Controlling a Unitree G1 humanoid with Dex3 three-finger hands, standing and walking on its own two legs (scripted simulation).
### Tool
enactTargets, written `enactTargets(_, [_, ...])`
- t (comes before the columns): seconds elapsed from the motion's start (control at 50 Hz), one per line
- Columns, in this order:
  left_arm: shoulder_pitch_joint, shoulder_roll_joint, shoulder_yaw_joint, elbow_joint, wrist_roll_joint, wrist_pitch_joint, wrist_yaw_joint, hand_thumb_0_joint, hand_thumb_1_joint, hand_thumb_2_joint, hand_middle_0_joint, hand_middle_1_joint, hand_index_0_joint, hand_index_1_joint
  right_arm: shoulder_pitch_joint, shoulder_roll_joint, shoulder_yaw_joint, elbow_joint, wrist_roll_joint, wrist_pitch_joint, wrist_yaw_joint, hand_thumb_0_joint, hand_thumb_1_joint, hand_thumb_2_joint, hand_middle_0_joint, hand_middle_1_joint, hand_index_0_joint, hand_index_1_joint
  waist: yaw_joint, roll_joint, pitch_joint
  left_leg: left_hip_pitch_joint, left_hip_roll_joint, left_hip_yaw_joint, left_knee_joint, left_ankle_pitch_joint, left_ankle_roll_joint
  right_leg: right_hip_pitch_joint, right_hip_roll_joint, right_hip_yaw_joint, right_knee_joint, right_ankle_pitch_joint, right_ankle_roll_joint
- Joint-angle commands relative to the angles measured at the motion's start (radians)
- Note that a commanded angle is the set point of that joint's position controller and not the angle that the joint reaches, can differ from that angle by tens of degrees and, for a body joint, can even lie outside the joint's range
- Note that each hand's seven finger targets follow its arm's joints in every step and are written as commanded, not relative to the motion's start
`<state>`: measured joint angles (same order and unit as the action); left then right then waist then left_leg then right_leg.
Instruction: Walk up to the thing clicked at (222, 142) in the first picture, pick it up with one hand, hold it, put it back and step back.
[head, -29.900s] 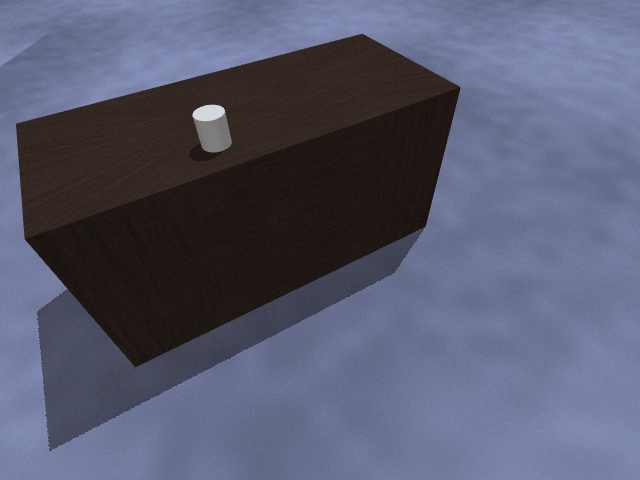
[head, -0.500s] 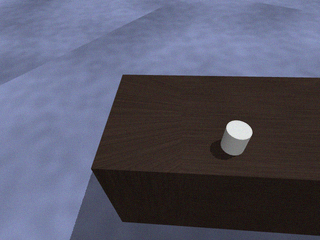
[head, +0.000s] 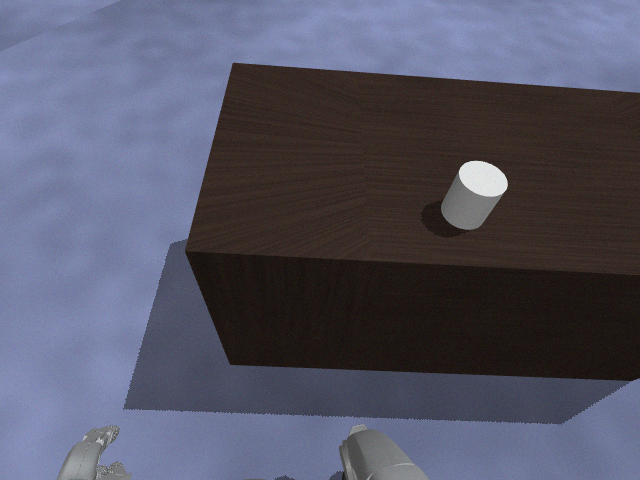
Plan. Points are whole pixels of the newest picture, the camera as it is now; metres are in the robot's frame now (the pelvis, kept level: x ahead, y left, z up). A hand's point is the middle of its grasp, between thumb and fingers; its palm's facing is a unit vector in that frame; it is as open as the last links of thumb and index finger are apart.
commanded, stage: step back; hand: right
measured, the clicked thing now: (472, 196) +0.57 -0.28 -0.06
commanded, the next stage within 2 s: none
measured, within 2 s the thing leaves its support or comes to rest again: neither
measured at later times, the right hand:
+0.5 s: hand out of the picture -0.01 -0.29 -0.14, palm faces +0.05 +0.93 -0.36, open 7.4 cm
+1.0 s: hand out of the picture -0.14 -0.30 -0.11, palm faces +0.01 +0.89 -0.46, open 7.4 cm
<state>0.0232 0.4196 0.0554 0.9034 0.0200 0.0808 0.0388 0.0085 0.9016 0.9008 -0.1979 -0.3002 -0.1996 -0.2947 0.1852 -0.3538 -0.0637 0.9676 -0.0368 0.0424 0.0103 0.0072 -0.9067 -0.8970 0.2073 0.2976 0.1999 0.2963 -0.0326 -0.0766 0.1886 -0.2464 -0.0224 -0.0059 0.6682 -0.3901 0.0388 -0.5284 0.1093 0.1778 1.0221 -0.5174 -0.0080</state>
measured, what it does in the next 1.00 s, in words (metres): walks backwards: right foot, then left foot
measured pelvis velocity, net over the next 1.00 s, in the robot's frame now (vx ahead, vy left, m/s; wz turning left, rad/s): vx -0.26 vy -0.02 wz -0.09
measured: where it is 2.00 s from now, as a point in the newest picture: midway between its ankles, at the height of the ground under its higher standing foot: outside the picture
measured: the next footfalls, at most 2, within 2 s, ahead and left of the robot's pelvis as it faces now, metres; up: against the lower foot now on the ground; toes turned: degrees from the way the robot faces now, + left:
right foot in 0.30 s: -0.04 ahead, -0.12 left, +0.00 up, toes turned -1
left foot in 0.66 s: -0.13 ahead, +0.11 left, +0.00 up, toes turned -3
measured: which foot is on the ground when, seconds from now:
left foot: down 0.00-0.34, up 0.36-0.64, down 0.66-1.00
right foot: up 0.00-0.28, down 0.30-0.70, up 0.72-1.00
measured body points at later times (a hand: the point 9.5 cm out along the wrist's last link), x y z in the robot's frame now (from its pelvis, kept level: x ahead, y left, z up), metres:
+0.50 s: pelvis -0.10 -0.02 +0.01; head -0.05 -0.04 +0.46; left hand +0.03 +0.28 -0.09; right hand -0.02 -0.34 -0.12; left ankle -0.12 +0.13 -0.64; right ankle -0.08 -0.12 -0.72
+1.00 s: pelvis -0.26 -0.02 +0.01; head -0.19 +0.00 +0.45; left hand -0.16 +0.30 -0.13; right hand -0.15 -0.34 -0.08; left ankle -0.17 +0.11 -0.72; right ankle -0.32 -0.18 -0.68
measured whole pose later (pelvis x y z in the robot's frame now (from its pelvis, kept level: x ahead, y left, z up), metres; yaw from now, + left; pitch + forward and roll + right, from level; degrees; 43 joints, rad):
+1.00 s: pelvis -0.26 -0.02 +0.01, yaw -5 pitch -1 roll -1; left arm 0.21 0.42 0.09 0.83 0.02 0.08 0.00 0.01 0.90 0.90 -0.20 -0.30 -0.20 -0.29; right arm 0.13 -0.38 -0.05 0.80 -0.03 0.02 -0.01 0.01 -0.90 -0.90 0.21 0.30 0.20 0.30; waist 0.04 -0.04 0.17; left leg -0.36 0.07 0.00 0.58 -0.19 -0.01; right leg -0.31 0.05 0.14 0.92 -0.49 0.04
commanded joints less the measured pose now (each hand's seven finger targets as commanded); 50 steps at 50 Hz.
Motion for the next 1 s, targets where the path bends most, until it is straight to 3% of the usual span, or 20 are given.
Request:
enactTargets(0.0, [0.090, 0.162, 0.051, -0.067, -0.013, -0.023, -0.003, 0.000, 0.900, 0.900, -0.200, -0.300, -0.200, -0.300, -0.121, -0.270, -0.054, -0.136, -0.006, -0.041, -0.047, 0.000, -0.900, -0.900, 0.200, 0.300, 0.200, 0.300, 0.083, 0.224, -0.156, 0.140, 0.245, -0.212, -0.211, 0.751, 0.137, -0.069, 0.016, 0.061, 0.222, 0.059, -0.006])
enactTargets(0.06, [0.067, 0.149, 0.057, -0.099, 0.001, -0.033, -0.010, 0.000, 0.900, 0.900, -0.200, -0.300, -0.200, -0.300, -0.017, -0.254, -0.061, -0.122, 0.012, -0.042, -0.055, 0.000, -0.900, -0.900, 0.200, 0.300, 0.200, 0.300, 0.036, 0.189, -0.195, 0.293, 0.235, -0.212, -0.184, 0.782, 0.107, -0.069, 0.011, 0.016, 0.099, 0.072, 0.022])
enactTargets(0.12, [0.043, 0.137, 0.056, -0.140, 0.004, -0.042, -0.013, 0.000, 0.900, 0.900, -0.200, -0.300, -0.200, -0.300, 0.034, -0.272, -0.065, -0.131, 0.019, -0.040, -0.060, 0.000, -0.900, -0.900, 0.200, 0.300, 0.200, 0.300, -0.007, 0.185, -0.223, 0.360, 0.288, -0.235, -0.162, 0.767, 0.182, -0.037, -0.024, -0.017, -0.061, 0.031, 0.037])
enactTargets(0.16, [0.044, 0.132, 0.058, -0.146, 0.005, -0.044, -0.017, 0.000, 0.900, 0.900, -0.200, -0.300, -0.200, -0.300, 0.054, -0.279, -0.066, -0.139, 0.017, -0.040, -0.058, 0.000, -0.900, -0.900, 0.200, 0.300, 0.200, 0.300, -0.019, 0.194, -0.238, 0.344, 0.285, -0.222, -0.150, 0.765, 0.177, 0.027, -0.045, -0.050, -0.165, 0.030, 0.030])
enactTargets(0.22, [0.105, 0.121, 0.062, -0.134, 0.007, -0.051, -0.025, 0.000, 0.900, 0.900, -0.200, -0.300, -0.200, -0.300, 0.017, -0.292, -0.066, -0.161, 0.020, -0.032, -0.048, 0.000, -0.900, -0.900, 0.200, 0.300, 0.200, 0.300, 0.002, 0.235, -0.287, 0.282, 0.255, -0.185, -0.108, 0.699, 0.149, 0.164, -0.068, -0.125, -0.372, 0.090, 0.002])
enactTargets(0.28, [0.197, 0.138, 0.072, -0.090, 0.020, -0.063, -0.022, 0.000, 0.900, 0.900, -0.200, -0.300, -0.200, -0.300, -0.056, -0.261, -0.053, -0.180, 0.035, -0.021, -0.041, 0.000, -0.900, -0.900, 0.200, 0.300, 0.200, 0.300, 0.059, 0.140, -0.302, 0.078, 0.204, -0.135, -0.011, 0.483, 0.079, 0.397, -0.117, -0.078, -0.622, 0.449, -0.033])
enactTargets(0.3, [0.180, 0.205, 0.092, -0.108, 0.026, -0.068, -0.021, 0.000, 0.900, 0.900, -0.200, -0.300, -0.200, -0.300, -0.060, -0.233, -0.040, -0.194, 0.045, -0.024, -0.038, 0.000, -0.900, -0.900, 0.200, 0.300, 0.200, 0.300, 0.057, -0.006, -0.294, -0.084, 0.104, -0.097, 0.073, 0.298, 0.023, 0.455, -0.240, 0.121, -0.581, 0.604, -0.095])
enactTargets(0.32, [0.139, 0.246, 0.098, -0.124, 0.009, -0.062, -0.026, 0.000, 0.900, 0.900, -0.200, -0.300, -0.200, -0.300, -0.077, -0.197, -0.027, -0.198, 0.046, -0.020, -0.043, 0.000, -0.900, -0.900, 0.200, 0.300, 0.200, 0.300, 0.070, -0.155, -0.219, -0.179, -0.058, -0.016, 0.233, -0.117, -0.023, 0.381, -0.391, 0.264, -0.644, 0.675, -0.230])
enactTargets(0.34, [0.102, 0.287, 0.099, -0.155, 0.021, -0.066, -0.025, 0.000, 0.900, 0.900, -0.200, -0.300, -0.200, -0.300, -0.072, -0.218, -0.044, -0.186, 0.036, -0.010, -0.055, 0.000, -0.900, -0.900, 0.200, 0.300, 0.200, 0.300, 0.088, -0.207, -0.175, -0.140, -0.051, -0.088, 0.448, -0.296, -0.038, 0.218, -0.507, 0.396, -0.681, 0.693, -0.338])
enactTargets(0.4, [0.048, 0.182, 0.081, -0.188, 0.004, -0.064, -0.020, 0.000, 0.900, 0.900, -0.200, -0.300, -0.200, -0.300, -0.005, -0.238, -0.036, -0.143, 0.046, -0.011, -0.046, 0.000, -0.900, -0.900, 0.200, 0.300, 0.200, 0.300, 0.034, -0.051, -0.143, -0.178, -0.082, -0.169, 0.521, -0.169, -0.035, 0.258, -0.333, 0.126, -0.615, 0.751, -0.230])
enactTargets(0.44, [0.046, 0.158, 0.081, -0.194, 0.012, -0.059, -0.017, 0.000, 0.900, 0.900, -0.200, -0.300, -0.200, -0.300, 0.016, -0.226, -0.028, -0.138, 0.039, -0.019, -0.051, 0.000, -0.900, -0.900, 0.200, 0.300, 0.200, 0.300, 0.042, -0.052, -0.185, -0.182, -0.098, -0.135, 0.526, -0.126, -0.048, 0.307, -0.288, 0.057, -0.578, 0.770, -0.201])
enactTargets(0.56, [0.108, 0.169, 0.081, -0.225, 0.023, -0.043, -0.014, 0.000, 0.900, 0.900, -0.200, -0.300, -0.200, -0.300, 0.034, -0.211, -0.021, -0.166, 0.028, -0.036, -0.053, 0.000, -0.900, -0.900, 0.200, 0.300, 0.200, 0.300, 0.072, -0.125, -0.254, -0.167, -0.001, -0.045, 0.076, -0.115, -0.060, 0.503, -0.321, 0.071, -0.517, 0.736, -0.204])
enactTargets(0.64, [0.111, 0.176, 0.067, -0.225, 0.004, -0.021, -0.028, 0.000, 0.900, 0.900, -0.200, -0.300, -0.200, -0.300, 0.090, -0.224, -0.045, -0.138, 0.010, -0.047, -0.043, 0.000, -0.900, -0.900, 0.200, 0.300, 0.200, 0.300, 0.039, -0.086, -0.270, 0.066, 0.003, -0.018, -0.264, 0.203, -0.018, 0.335, -0.258, 0.048, -0.430, 0.515, -0.111])
enactTargets(0.66, [0.112, 0.148, 0.062, -0.234, 0.001, -0.018, -0.031, 0.000, 0.900, 0.900, -0.200, -0.300, -0.200, -0.300, 0.083, -0.268, -0.059, -0.148, -0.002, -0.049, -0.042, 0.000, -0.900, -0.900, 0.200, 0.300, 0.200, 0.300, 0.035, 0.038, -0.273, 0.114, 0.132, -0.201, -0.300, 0.183, 0.033, 0.209, -0.197, 0.010, -0.363, 0.339, -0.063])
enactTargets(0.68, [0.096, 0.117, 0.060, -0.242, 0.000, -0.022, -0.032, 0.000, 0.900, 0.900, -0.200, -0.300, -0.200, -0.300, 0.040, -0.361, -0.078, -0.162, -0.012, -0.049, -0.038, 0.000, -0.900, -0.900, 0.200, 0.300, 0.200, 0.300, 0.035, 0.267, -0.237, 0.147, 0.345, -0.478, -0.364, 0.270, 0.132, -0.005, -0.032, -0.097, -0.172, 0.012, -0.014])
enactTargets(0.7, [0.010, 0.164, 0.089, -0.248, 0.013, -0.023, -0.017, 0.000, 0.900, 0.900, -0.200, -0.300, -0.200, -0.300, 0.021, -0.424, -0.091, -0.180, -0.005, -0.047, -0.034, 0.000, -0.900, -0.900, 0.200, 0.300, 0.200, 0.300, -0.027, 0.314, -0.197, -0.069, 0.485, -0.583, -0.394, 0.312, 0.278, 0.075, -0.017, -0.036, 0.068, -0.140, 0.013])
enactTargets(0.72, [0.027, 0.184, 0.092, -0.235, 0.016, -0.021, -0.015, 0.000, 0.900, 0.900, -0.200, -0.300, -0.200, -0.300, -0.054, -0.407, -0.090, -0.193, -0.002, -0.057, -0.044, 0.000, -0.900, -0.900, 0.200, 0.300, 0.200, 0.300, 0.013, 0.284, -0.149, -0.153, 0.508, -0.581, -0.398, 0.318, 0.298, 0.103, -0.046, 0.048, 0.219, -0.101, 0.006])
enactTargets(0.78, [0.163, 0.152, 0.091, -0.172, -0.008, -0.017, -0.030, 0.000, 0.900, 0.900, -0.200, -0.300, -0.200, -0.300, -0.129, -0.275, -0.049, -0.213, -0.010, -0.061, -0.047, 0.000, -0.900, -0.900, 0.200, 0.300, 0.200, 0.300, 0.099, 0.178, -0.147, -0.044, 0.266, -0.211, -0.294, 0.511, 0.161, 0.042, 0.020, 0.046, 0.288, 0.044, -0.002])
enactTargets(0.92, [0.170, 0.129, 0.073, -0.174, 0.006, -0.034, -0.036, 0.000, 0.900, 0.900, -0.200, -0.300, -0.200, -0.300, -0.008, -0.285, -0.065, -0.217, 0.006, -0.044, -0.044, 0.000, -0.900, -0.900, 0.200, 0.300, 0.200, 0.300, 0.019, 0.267, -0.233, 0.197, 0.273, -0.184, -0.206, 0.496, 0.201, 0.079, -0.050, -0.058, -0.111, 0.010, 0.056])
enactTargets(0.98, [0.216, 0.130, 0.073, -0.130, 0.005, -0.042, -0.040, 0.000, 0.900, 0.900, -0.200, -0.300, -0.200, -0.300, -0.032, -0.312, -0.071, -0.230, 0.001, -0.026, -0.038, 0.000, -0.900, -0.900, 0.200, 0.300, 0.200, 0.300, 0.024, 0.330, -0.268, 0.120, 0.266, -0.188, -0.168, 0.457, 0.165, 0.237, -0.086, -0.138, -0.390, 0.069, 0.034])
